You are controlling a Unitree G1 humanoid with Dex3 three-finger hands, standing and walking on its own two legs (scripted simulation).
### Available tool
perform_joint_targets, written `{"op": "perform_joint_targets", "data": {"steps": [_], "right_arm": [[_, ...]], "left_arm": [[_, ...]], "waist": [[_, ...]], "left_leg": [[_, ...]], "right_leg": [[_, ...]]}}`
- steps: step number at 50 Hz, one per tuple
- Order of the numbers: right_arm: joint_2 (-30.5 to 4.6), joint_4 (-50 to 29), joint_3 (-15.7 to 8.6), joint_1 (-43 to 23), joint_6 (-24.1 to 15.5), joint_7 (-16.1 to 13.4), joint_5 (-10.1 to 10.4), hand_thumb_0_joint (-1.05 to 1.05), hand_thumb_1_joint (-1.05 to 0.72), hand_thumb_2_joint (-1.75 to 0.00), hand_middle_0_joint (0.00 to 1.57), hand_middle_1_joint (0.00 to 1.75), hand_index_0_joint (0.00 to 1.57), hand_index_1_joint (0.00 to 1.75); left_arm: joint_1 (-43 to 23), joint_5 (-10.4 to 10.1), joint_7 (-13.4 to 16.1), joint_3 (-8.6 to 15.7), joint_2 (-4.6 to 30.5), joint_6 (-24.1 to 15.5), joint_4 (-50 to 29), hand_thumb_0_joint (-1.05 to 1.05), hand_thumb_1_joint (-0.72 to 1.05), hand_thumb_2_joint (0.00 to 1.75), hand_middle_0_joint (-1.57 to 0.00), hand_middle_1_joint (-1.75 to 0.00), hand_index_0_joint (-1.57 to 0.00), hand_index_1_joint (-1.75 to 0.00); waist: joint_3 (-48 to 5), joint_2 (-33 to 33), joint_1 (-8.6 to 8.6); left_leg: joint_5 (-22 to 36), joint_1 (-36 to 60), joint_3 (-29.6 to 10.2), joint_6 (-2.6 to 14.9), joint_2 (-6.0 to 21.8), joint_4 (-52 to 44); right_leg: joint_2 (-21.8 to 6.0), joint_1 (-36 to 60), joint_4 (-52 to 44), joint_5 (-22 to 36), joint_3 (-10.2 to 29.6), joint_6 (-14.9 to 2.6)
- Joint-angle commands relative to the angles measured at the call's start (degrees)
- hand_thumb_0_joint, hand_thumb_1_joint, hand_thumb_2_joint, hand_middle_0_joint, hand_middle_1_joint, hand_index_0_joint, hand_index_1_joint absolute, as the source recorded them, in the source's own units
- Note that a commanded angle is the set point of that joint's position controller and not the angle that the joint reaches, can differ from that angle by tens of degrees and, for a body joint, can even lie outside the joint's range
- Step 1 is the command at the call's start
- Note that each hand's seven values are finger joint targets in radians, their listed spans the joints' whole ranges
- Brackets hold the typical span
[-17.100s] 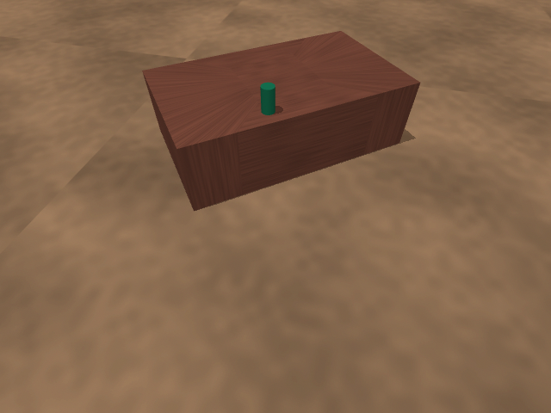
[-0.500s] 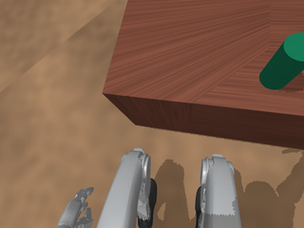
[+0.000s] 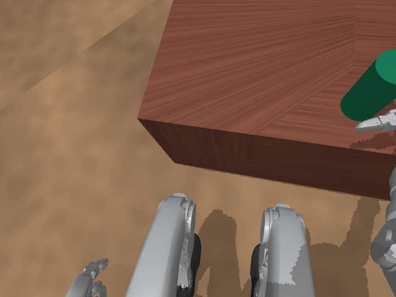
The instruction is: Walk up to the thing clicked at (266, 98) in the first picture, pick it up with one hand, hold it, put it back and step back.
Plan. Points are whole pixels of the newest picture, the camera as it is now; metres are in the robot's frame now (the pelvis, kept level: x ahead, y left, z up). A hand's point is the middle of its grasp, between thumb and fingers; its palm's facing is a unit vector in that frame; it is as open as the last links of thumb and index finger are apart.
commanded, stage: rest palm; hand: right
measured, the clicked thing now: (375, 89) +0.51 -0.27 +0.00
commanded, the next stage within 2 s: close in 0.14 s
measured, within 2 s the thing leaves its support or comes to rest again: leaves its support in 1.26 s
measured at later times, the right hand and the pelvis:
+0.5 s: hand (378, 89) +0.50 -0.27 +0.00, palm faces +0.25 +0.97 +0.01, open 15.9 cm; pelvis +0.00 +0.00 -0.01, yaw -1 degrees
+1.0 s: hand (378, 83) +0.52 -0.27 +0.00, palm faces +0.26 +0.97 +0.00, open 9.9 cm; pelvis +0.00 +0.00 -0.01, yaw -1 degrees
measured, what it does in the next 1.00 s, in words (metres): stands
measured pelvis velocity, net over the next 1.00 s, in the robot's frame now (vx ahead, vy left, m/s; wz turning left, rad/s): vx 0.00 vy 0.00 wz -0.01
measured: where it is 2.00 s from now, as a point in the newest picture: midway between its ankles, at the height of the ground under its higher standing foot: (222, 285)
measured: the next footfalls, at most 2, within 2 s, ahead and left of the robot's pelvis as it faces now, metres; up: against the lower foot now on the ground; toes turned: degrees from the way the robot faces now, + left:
none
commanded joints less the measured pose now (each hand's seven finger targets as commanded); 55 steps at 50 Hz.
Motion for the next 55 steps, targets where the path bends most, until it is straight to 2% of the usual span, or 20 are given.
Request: {"op": "perform_joint_targets", "data": {"steps": [1, 8, 12, 17, 19, 20, 23, 24, 27, 29, 34, 36, 37, 38, 41, 44, 46, 47, 51, 55], "right_arm": [[-15.1, -15.8, -1.2, -19.8, -5.0, -0.4, 0.3, 0.0, 0.49, -0.05, 0.05, 0.04, 0.04, 0.04], [-13.5, -15.2, -1.4, -19.1, -6.4, -2.8, -0.9, 0.0, 0.45, -0.09, 0.06, 0.06, 0.05, 0.06], [-10.8, -13.9, 0.3, -18.5, -6.5, -3.0, -1.1, 0.0, 0.47, -0.09, 0.09, 0.08, 0.09, 0.08], [-10.6, -12.4, 1.3, -19.0, -6.2, -2.8, -1.2, 0.0, 0.46, -0.14, 0.3, 0.21, 0.3, 0.21], [-11.1, -11.6, 1.5, -19.6, -6.3, -2.8, -1.4, 0.0, 0.45, -0.15, 0.36, 0.24, 0.35, 0.24], [-12.7, -16.3, 0.2, -22.9, -6.8, -3.0, -1.2, 0.0, 0.42, -0.17, 0.39, 0.27, 0.38, 0.27], [-11.5, -12.0, 0.9, -23.3, -6.3, -3.1, -1.3, 0.0, 0.37, -0.23, 0.53, 0.37, 0.52, 0.37], [-10.3, -12.0, 2.3, -23.7, -6.3, -3.0, -1.4, 0.0, 0.37, -0.26, 0.56, 0.4, 0.55, 0.41], [-11.3, -8.9, 2.0, -22.8, -6.2, -3.7, -2.1, 0.0, 0.35, -0.28, 0.63, 0.44, 0.62, 0.44], [-14.6, -14.3, 0.7, -27.3, -6.6, -3.9, -2.2, 0.0, 0.31, -0.33, 0.71, 0.52, 0.71, 0.52], [-11.9, -7.9, 1.6, -23.8, -5.6, -4.2, -2.2, 0.0, 0.2, -0.46, 0.93, 0.7, 0.92, 0.7], [-13.5, -9.6, 1.2, -24.5, -5.3, -4.6, -2.6, 0.0, 0.14, -0.52, 0.98, 0.75, 0.97, 0.75], [-11.3, -10.3, 2.5, -24.6, -5.2, -4.4, -2.3, 0.0, 0.12, -0.55, 1.0, 0.78, 0.99, 0.78], [-13.1, -11.4, 1.7, -25.7, -5.3, -4.6, -2.3, 0.0, 0.06, -0.58, 1.05, 0.82, 1.04, 0.82], [-12.4, -10.7, 1.7, -25.9, -4.7, -5.0, -2.2, 0.0, -0.04, -0.68, 1.12, 0.91, 1.12, 0.91], [-13.3, -8.6, 1.2, -23.4, -4.7, -5.0, -1.8, 0.0, -0.16, -0.81, 1.17, 1.01, 1.17, 1.02], [-14.8, -14.0, 1.0, -26.6, -5.3, -4.8, -1.8, 0.0, -0.2, -0.9, 1.23, 1.1, 1.23, 1.1], [-12.6, -8.3, 1.7, -22.1, -4.7, -4.8, -2.1, 0.0, -0.24, -0.96, 1.26, 1.15, 1.26, 1.15], [-11.7, -11.9, 1.4, -21.6, -5.0, -4.8, -1.4, 0.0, -0.33, -1.12, 1.33, 1.28, 1.33, 1.28], [-10.4, -10.8, 2.1, -20.0, -5.1, -4.8, -1.6, 0.0, -0.4, -1.2, 1.38, 1.36, 1.39, 1.36]], "left_arm": [[8.2, 0.0, 0.5, 4.5, 10.8, -0.6, -3.2, 0.0, 0.89, 0.9, -0.19, -0.3, -0.19, -0.3], [8.4, 0.8, 0.2, 5.0, 10.7, 0.8, -2.2, 0.0, 0.83, 0.95, -0.2, -0.29, -0.17, -0.31], [7.9, 0.9, -0.2, 5.1, 10.5, 1.4, -2.5, 0.0, 0.83, 0.94, -0.2, -0.29, -0.17, -0.31], [7.2, 0.5, -0.4, 5.2, 10.8, 1.9, -3.3, 0.0, 0.89, 0.91, -0.2, -0.3, -0.19, -0.3], [6.9, 0.5, -0.4, 5.0, 10.8, 2.0, -3.4, 0.0, 0.89, 0.91, -0.2, -0.3, -0.19, -0.3], [7.7, 0.7, -0.3, 5.0, 10.6, 2.1, -3.3, 0.0, 0.89, 0.91, -0.2, -0.3, -0.19, -0.3], [7.9, 0.7, -0.3, 4.8, 10.8, 2.3, -2.9, 0.0, 0.89, 0.91, -0.2, -0.3, -0.19, -0.3], [7.3, 0.7, -0.3, 4.8, 10.9, 2.3, -2.9, 0.0, 0.9, 0.91, -0.2, -0.3, -0.19, -0.3], [7.1, 0.7, -0.4, 4.3, 10.7, 2.4, -3.5, 0.0, 0.89, 0.91, -0.2, -0.3, -0.2, -0.3], [7.5, 0.8, -0.4, 4.5, 10.9, 2.5, -4.0, 0.0, 0.9, 0.91, -0.2, -0.3, -0.2, -0.3], [8.1, 0.6, -0.3, 4.2, 11.0, 2.8, -3.6, 0.0, 0.9, 0.9, -0.19, -0.3, -0.19, -0.3], [8.3, 0.5, -0.2, 4.3, 11.4, 3.0, -3.8, 0.0, 0.9, 0.9, -0.2, -0.3, -0.19, -0.3], [8.2, 0.5, -0.3, 4.3, 11.4, 3.0, -3.9, 0.0, 0.9, 0.9, -0.19, -0.3, -0.19, -0.3], [8.5, 0.5, -0.2, 4.4, 11.5, 3.1, -3.9, 0.0, 0.9, 0.9, -0.19, -0.3, -0.19, -0.3], [9.2, 0.5, -0.2, 4.4, 11.3, 3.2, -3.6, 0.0, 0.9, 0.9, -0.19, -0.3, -0.19, -0.3], [8.6, 0.2, -0.1, 4.1, 11.3, 3.3, -3.9, 0.0, 0.91, 0.89, -0.19, -0.3, -0.19, -0.29], [8.7, 0.2, 0.0, 4.3, 11.3, 3.3, -4.1, 0.0, 0.9, 0.89, -0.2, -0.3, -0.2, -0.29], [8.9, 0.1, -0.1, 4.2, 11.2, 3.3, -4.2, 0.0, 0.91, 0.89, -0.19, -0.3, -0.2, -0.29], [9.1, 0.3, -0.2, 4.2, 10.8, 3.5, -3.8, 0.0, 0.91, 0.89, -0.19, -0.29, -0.2, -0.29], [8.5, 0.2, -0.3, 4.5, 10.9, 3.4, -4.1, 0.0, 0.91, 0.88, -0.19, -0.29, -0.2, -0.29]], "waist": [[-39.0, -9.3, -1.04], [-38.3, -10.5, -0.85], [-37.8, -9.9, -0.2], [-34.5, -8.0, 0.69], [-35.2, -7.7, 0.57], [-38.2, -9.1, 0.26], [-37.4, -9.3, 1.06], [-34.9, -10.1, 1.24], [-32.7, -7.8, 0.99], [-37.9, -9.9, 0.23], [-35.8, -8.4, 1.4], [-36.2, -9.1, 0.79], [-35.2, -10.3, 0.98], [-37.1, -10.4, 0.76], [-36.7, -9.9, 1.32], [-32.5, -7.5, 1.13], [-37.1, -10.0, 0.23], [-35.8, -8.4, 0.52], [-37.6, -9.3, 0.12], [-35.1, -8.4, 0.55]], "left_leg": [[11.6, 23.3, -1.9, 1.34, -1.0, -12.4], [14.3, 21.1, -1.4, 1.58, -0.8, -10.6], [15.3, 21.1, -1.4, 1.48, -0.6, -10.5], [10.9, 19.0, -1.3, 1.58, -0.6, -10.8], [10.7, 19.6, -1.5, 1.51, -0.5, -10.6], [12.3, 20.7, -1.5, 1.44, -0.5, -10.1], [11.7, 18.1, -1.0, 1.65, -0.6, -9.5], [9.7, 15.5, -0.9, 1.83, -0.5, -9.4], [7.6, 16.5, -1.3, 1.59, -0.5, -10.0], [8.1, 18.8, -1.8, 1.52, -0.4, -10.3], [9.0, 18.0, -1.0, 1.55, -0.5, -9.6], [8.1, 17.2, -1.0, 1.68, -0.6, -9.7], [8.7, 15.5, -0.9, 1.8, -0.4, -9.3], [8.8, 16.9, -1.1, 1.82, -0.5, -9.7], [9.8, 17.0, -0.8, 1.72, -0.5, -9.7], [8.1, 17.1, -1.0, 1.6, -0.5, -10.4], [8.3, 17.9, -1.3, 1.72, -0.4, -10.5], [8.5, 18.3, -1.1, 1.7, -0.6, -10.7], [11.7, 19.6, -1.2, 1.73, -0.6, -10.2], [10.0, 18.4, -1.0, 1.83, -0.6, -10.4]], "right_leg": [[1.1, 25.6, -13.3, 10.7, -0.5, -1.33], [1.0, 27.7, -12.8, 14.8, 0.0, -0.76], [1.0, 28.1, -12.5, 15.6, -0.1, -0.87], [1.2, 24.6, -13.1, 10.2, 0.2, -1.08], [1.3, 24.2, -12.7, 9.8, -0.1, -1.14], [1.3, 25.4, -12.2, 11.6, -0.1, -1.02], [1.2, 27.0, -12.1, 12.0, 0.4, -0.8], [1.2, 26.2, -13.0, 9.7, 0.8, -0.63], [1.4, 22.3, -12.8, 6.2, 0.2, -1.06], [1.5, 23.8, -12.4, 6.6, -0.4, -1.08], [1.4, 23.2, -12.4, 7.9, 0.0, -0.93], [1.3, 24.1, -12.9, 7.3, 0.3, -0.8], [1.2, 25.4, -13.2, 8.1, 0.6, -0.61], [1.2, 25.8, -13.1, 8.2, 0.5, -0.71], [1.2, 26.0, -12.8, 9.3, 0.5, -0.69], [1.3, 21.5, -12.8, 6.7, 0.1, -1.1], [1.4, 24.5, -13.3, 7.4, 0.1, -0.95], [1.3, 24.6, -13.3, 7.8, -0.2, -0.97], [1.3, 25.5, -12.5, 11.7, -0.2, -0.82], [1.2, 24.7, -13.4, 9.7, 0.3, -0.83]]}}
